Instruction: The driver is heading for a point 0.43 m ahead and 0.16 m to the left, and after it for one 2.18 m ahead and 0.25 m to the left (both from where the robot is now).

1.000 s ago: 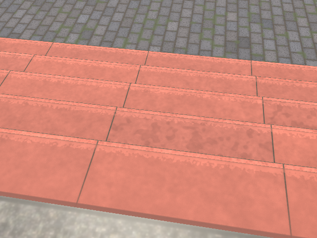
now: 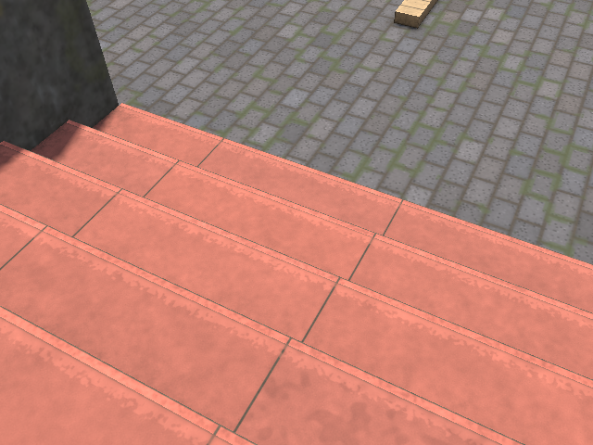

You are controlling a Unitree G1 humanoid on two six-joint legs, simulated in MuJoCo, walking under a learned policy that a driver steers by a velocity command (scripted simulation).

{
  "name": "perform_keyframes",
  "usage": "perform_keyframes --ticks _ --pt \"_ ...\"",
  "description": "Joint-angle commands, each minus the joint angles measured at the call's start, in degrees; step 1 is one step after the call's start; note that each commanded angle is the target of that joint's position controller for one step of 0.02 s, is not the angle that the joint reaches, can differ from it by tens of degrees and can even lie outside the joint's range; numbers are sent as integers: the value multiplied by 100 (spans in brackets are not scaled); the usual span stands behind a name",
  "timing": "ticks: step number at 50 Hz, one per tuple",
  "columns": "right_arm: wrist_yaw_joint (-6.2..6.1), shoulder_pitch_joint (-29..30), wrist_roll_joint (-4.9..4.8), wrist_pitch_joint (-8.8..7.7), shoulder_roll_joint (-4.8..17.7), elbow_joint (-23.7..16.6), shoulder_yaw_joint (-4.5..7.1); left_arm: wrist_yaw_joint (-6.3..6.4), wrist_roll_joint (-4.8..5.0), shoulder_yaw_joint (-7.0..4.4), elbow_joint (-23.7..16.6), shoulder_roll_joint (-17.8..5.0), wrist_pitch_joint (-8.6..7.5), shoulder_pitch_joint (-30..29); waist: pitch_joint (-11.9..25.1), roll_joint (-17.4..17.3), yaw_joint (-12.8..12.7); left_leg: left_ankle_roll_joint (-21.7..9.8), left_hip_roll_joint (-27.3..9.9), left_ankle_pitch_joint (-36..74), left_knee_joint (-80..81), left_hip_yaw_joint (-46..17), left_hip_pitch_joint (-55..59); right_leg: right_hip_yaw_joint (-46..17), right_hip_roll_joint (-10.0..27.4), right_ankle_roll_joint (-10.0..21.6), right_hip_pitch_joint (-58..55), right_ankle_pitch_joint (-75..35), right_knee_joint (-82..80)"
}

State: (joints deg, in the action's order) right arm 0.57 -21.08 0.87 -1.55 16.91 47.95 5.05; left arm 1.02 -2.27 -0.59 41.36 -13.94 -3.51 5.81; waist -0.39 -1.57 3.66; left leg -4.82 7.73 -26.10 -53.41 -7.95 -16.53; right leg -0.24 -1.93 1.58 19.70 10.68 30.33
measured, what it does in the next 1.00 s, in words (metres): walks ahead, turning left: left foot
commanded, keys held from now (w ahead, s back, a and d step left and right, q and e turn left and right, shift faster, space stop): w+q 0.72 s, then w+e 0.28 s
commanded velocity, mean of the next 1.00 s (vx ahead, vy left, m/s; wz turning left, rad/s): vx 0.50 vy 0.00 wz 0.45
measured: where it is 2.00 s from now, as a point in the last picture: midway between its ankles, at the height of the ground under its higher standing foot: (179, 297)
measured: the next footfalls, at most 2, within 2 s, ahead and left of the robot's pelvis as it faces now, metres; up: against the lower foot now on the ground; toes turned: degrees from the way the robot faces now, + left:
left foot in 0.42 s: +0.31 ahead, +0.17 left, +0.00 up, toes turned +20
right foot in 1.10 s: +0.72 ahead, +0.19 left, -0.12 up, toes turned +25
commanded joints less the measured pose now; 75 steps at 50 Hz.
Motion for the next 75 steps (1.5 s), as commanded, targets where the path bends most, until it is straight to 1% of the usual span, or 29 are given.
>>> perform_keyframes --ticks 1,6,13,17,19,21,22,23,24,26,28,30,34,39,46,51,53,55,56,57,58,59,60,63,66,68,70,72,75 --pt "87 231 99 -24 377 -561 31 -34 39 -252 -182 -554 -17 605 -203 388 -348 102 -738 377 -1263 172 -2513 -2594 1970 854 -1615 1918 -1947" --pt "280 723 88 185 297 -932 -30 -127 121 -306 44 -665 -217 1066 -23 635 -310 351 -957 1304 -1305 302 -2483 -914 1620 766 -1427 -711 -2065" --pt "394 1839 92 210 144 -1412 -178 -134 111 -347 186 -843 -202 1482 -297 690 -540 304 -1096 2374 264 719 -2411 348 1532 612 -1445 -1330 -1986" --pt "445 2384 100 209 183 -1687 -218 -75 94 -429 271 -1120 -103 1748 -421 738 -715 45 -969 1648 1291 1255 -1826 682 1699 486 -1699 -1442 -1777" --pt "377 2277 158 204 279 -1743 -177 -21 107 -455 389 -1258 -6 1931 -309 825 -643 -196 -701 998 1654 1482 -1345 892 1778 427 -2038 -2814 -1186" --pt "249 975 216 132 415 -1379 -59 0 133 -465 406 -1391 98 1918 453 598 -24 -490 -170 991 2265 1608 278 1305 1644 269 -1937 -4290 803" --pt "144 -139 262 100 817 -1080 102 -11 95 -413 242 -1247 109 1939 1216 64 407 -773 -773 500 2380 561 1979 1337 1523 78 -747 -2896 2557" --pt "61 -18 99 110 1511 -1188 244 -158 40 -249 -253 -522 87 1968 1673 -1490 38 -1424 -2480 34 2998 -2446 3475 1174 479 -302 1750 2077 4412" --pt "27 -314 -88 151 1450 -1267 252 -164 -35 -344 -428 -983 58 1256 1837 -723 469 -1570 -2654 560 3595 -3465 3484 -7 314 -318 2394 2010 4779" --pt "-71 96 -82 140 925 -1040 122 -166 90 -298 -464 -886 -30 992 465 -136 18 -1363 -2287 2300 3578 -1863 2144 -73 769 -274 2361 1028 4121" --pt "-89 565 -98 57 656 -1067 27 -146 -55 -285 -325 -849 95 1290 224 -63 -451 -1126 -1759 3135 3714 -1146 1063 -124 931 -346 1461 946 3444" --pt "-49 613 -79 -38 633 -1055 2 -175 -94 -289 -269 -805 278 1337 334 -31 -562 -1139 -1560 3488 3797 -945 709 -18 802 -422 1117 942 3156" --pt "-54 251 -26 -127 869 -840 73 -213 -30 -261 -404 -689 343 724 122 -25 -434 -1033 -1267 3472 3948 -804 407 128 495 -453 1306 -384 2669" --pt "-124 -498 -82 -241 677 -403 24 -271 -20 -320 -509 -823 271 75 55 -93 -164 -874 -1367 3169 3657 -979 1605 -288 548 -333 2159 -1559 1613" --pt "-340 -671 137 -365 529 -233 -78 -470 44 -272 -707 -659 151 -597 -545 20 118 -686 -1395 2683 2764 -722 1345 -411 455 113 1965 -2664 423" --pt "-498 -1055 193 -356 365 74 -199 -421 149 -209 -601 -450 79 -584 -768 320 492 -406 -1169 3298 1759 -348 1751 -444 264 221 1472 -2895 -1036" --pt "-499 -1177 166 -321 383 223 -253 -344 87 -263 -371 -560 83 -24 -544 461 312 -340 -1151 4221 787 -218 1675 -72 150 347 664 -2706 -1175" --pt "-450 -856 132 -292 468 181 -266 -240 10 -358 279 -690 40 1650 125 590 -483 -218 -950 4857 -1487 210 1052 371 -4 576 -1123 -2771 -1336" --pt "-390 -692 79 -336 518 137 -199 -259 69 -486 515 -930 93 2571 810 1021 -1033 42 -382 2505 -3800 754 -491 -349 573 935 -3032 -3452 -723" --pt "-400 -1085 -203 -374 179 -19 -262 -396 13 -596 558 -1359 104 3117 2064 1845 -813 449 -70 -2249 -6720 982 -2842 -2120 2214 2070 -5567 -7110 1338" --pt "-425 -530 -221 -389 635 -383 -273 -404 347 -733 449 -1520 152 3356 3109 934 -1497 628 -157 -1733 -7292 578 -4203 -3545 2740 3038 -6498 -4861 605" --pt "-458 76 -37 -426 485 -592 -366 -203 281 -717 267 -1401 204 2700 2375 251 -1282 511 -567 -803 -6859 457 -4971 -3753 2637 2889 -5608 -1989 -440" --pt "-426 919 149 -430 311 -823 -426 -43 202 -597 305 -1020 251 2268 1342 -144 -1133 418 -739 -385 -6394 574 -5109 -3494 2241 2431 -4283 -797 -967" --pt "-256 731 406 -11 -108 -909 -540 -140 211 -331 543 -678 126 1855 -216 -508 -180 355 -1055 -325 -5100 574 -3850 -2732 1551 1869 -283 -1084 -1103" --pt "-296 967 448 191 -409 -1263 -636 -203 130 -365 647 -958 -38 1991 -269 215 -81 333 -1034 192 -4874 845 -4144 -2647 1174 1744 249 -1735 -1233" --pt "-271 1889 257 38 -242 -1728 -636 -109 231 -263 690 -740 -134 1834 -641 218 -106 498 -1167 1544 -3054 734 -4365 -2266 632 1372 439 -836 -1614" --pt "-158 2061 355 -48 -283 -1785 -670 -40 278 -220 635 -515 -106 1768 -257 378 -304 595 -1122 3236 -1195 931 -2451 -1749 235 1126 971 -1136 -1803" --pt "-50 2265 158 -47 -314 -1743 -650 -30 398 -268 638 -622 -30 1890 -67 646 -545 637 -952 3821 293 943 -1273 -1702 274 1029 755 -1442 -1877" --pt "-30 2444 -2 -56 -160 -1748 -600 33 270 -389 563 -856 106 2180 -209 742 -785 711 -789 3158 2065 750 -1169 -2271 565 872 -948 -1397 -1601"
